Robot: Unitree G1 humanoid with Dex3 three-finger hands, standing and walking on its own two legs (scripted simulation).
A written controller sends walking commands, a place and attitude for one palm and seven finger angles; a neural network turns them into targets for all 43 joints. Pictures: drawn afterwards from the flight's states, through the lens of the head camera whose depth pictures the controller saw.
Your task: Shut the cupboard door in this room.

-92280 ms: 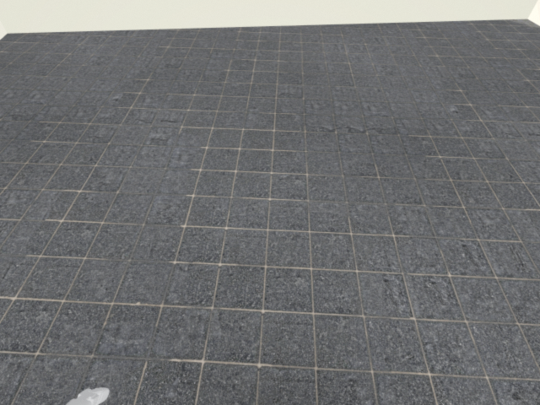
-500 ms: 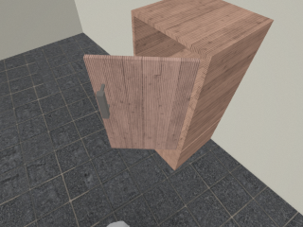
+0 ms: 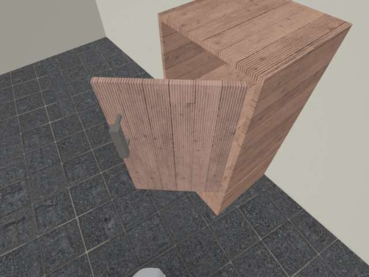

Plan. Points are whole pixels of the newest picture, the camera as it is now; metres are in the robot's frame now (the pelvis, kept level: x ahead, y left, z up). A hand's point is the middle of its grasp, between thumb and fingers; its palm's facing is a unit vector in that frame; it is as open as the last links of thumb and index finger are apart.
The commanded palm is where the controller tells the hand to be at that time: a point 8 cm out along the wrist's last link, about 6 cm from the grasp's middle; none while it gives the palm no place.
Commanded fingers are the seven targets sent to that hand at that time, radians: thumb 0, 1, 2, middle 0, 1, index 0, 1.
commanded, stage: come to a stop and stand still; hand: left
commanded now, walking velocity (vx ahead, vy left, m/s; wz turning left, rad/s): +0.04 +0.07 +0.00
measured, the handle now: (121, 136) +0.46 +0.22 -0.03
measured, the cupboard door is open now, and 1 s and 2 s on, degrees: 48 48 48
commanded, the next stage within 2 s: look again from close up in 0.76 s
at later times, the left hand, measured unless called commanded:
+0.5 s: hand out of the picture +0.04 +0.27 -0.16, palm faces -0.05 -0.96 -0.26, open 7.4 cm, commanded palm none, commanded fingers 0.00 0.90 0.90 -0.20 -0.30 -0.20 -0.30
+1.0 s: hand out of the picture -0.10 +0.24 -0.18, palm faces +0.00 -0.99 -0.16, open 7.4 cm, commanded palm none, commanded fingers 0.00 0.90 0.90 -0.20 -0.30 -0.20 -0.30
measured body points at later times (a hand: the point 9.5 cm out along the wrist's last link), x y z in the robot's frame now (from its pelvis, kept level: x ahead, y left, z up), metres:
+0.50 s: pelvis -0.05 +0.07 +0.00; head -0.05 +0.07 +0.45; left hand +0.04 +0.32 -0.14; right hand +0.00 -0.16 -0.15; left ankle -0.01 +0.13 -0.74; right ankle -0.05 -0.10 -0.73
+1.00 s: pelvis -0.06 +0.08 +0.00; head -0.05 +0.09 +0.45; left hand -0.10 +0.29 -0.16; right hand -0.03 -0.15 -0.15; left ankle -0.01 +0.13 -0.74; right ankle -0.05 -0.10 -0.73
